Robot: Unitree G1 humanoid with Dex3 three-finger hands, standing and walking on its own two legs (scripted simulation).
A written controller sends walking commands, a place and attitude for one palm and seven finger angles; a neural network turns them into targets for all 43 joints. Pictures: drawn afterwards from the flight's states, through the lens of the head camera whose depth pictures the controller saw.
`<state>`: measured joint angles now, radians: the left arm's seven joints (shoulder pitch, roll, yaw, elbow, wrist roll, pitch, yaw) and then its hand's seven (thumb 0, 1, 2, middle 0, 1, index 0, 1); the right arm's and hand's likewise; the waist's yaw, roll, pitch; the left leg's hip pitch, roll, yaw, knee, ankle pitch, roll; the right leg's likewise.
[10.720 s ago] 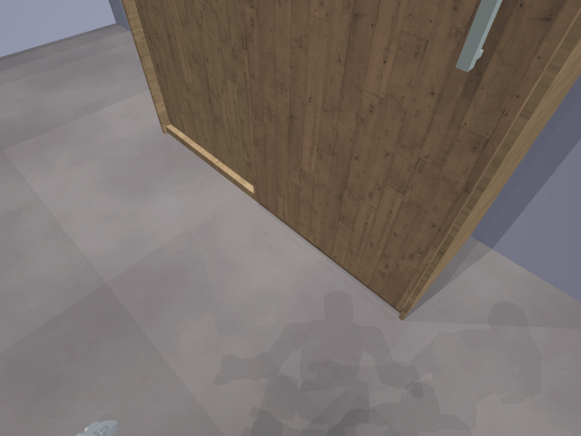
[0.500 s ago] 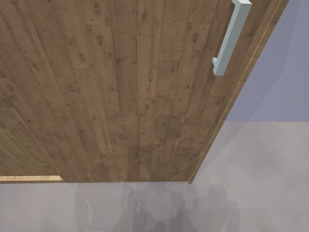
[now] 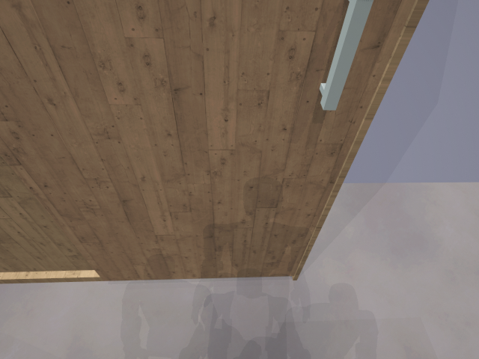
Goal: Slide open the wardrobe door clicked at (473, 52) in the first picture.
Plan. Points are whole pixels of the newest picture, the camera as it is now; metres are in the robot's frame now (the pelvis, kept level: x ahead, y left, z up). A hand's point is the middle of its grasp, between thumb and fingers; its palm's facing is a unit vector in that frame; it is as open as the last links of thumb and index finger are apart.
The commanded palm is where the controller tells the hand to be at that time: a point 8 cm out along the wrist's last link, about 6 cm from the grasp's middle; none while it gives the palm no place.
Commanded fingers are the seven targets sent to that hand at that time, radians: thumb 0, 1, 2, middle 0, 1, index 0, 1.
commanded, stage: look again from close up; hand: right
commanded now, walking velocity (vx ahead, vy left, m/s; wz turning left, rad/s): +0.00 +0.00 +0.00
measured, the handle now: (339, 52) +0.53 -0.12 +0.26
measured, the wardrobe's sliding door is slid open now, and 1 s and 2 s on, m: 0.00 0.00 0.00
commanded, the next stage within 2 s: shuffle to correct the standing spot in 0.24 s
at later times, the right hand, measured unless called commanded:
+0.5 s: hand out of the picture +0.01 -0.19 -0.18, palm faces +0.04 +0.98 -0.20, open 7.3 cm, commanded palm none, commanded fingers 0.00 -0.90 -0.90 0.20 0.30 0.20 0.30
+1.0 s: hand out of the picture +0.12 -0.19 -0.18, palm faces +0.02 +0.97 -0.24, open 7.3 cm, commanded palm none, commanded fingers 0.00 -0.90 -0.90 0.20 0.30 0.20 0.30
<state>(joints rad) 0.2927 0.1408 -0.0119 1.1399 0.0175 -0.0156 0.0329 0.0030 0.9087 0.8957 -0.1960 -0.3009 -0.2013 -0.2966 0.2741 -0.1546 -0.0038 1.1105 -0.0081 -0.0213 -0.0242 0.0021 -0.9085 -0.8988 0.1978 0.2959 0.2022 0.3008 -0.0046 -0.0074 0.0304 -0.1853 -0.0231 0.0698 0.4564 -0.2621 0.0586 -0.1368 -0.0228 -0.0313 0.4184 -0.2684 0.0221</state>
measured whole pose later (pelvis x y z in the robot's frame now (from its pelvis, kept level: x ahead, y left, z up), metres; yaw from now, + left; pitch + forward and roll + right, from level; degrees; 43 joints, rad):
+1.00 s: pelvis +0.05 -0.01 -0.01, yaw +0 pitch +1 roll -1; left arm 0.28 0.11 0.04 1.10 0.00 0.02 0.05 0.01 0.91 0.90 -0.20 -0.30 -0.20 -0.30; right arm 0.17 -0.17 -0.04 1.00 -0.02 -0.01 -0.04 0.01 -0.92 -0.90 0.20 0.30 0.20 0.30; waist 0.01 0.01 0.10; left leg -0.32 0.03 0.11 0.60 -0.29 0.05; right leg -0.30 -0.02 -0.04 0.80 -0.52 0.02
